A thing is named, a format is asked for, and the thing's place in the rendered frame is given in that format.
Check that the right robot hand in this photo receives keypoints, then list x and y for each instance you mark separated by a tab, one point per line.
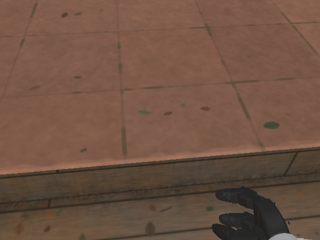
266	222

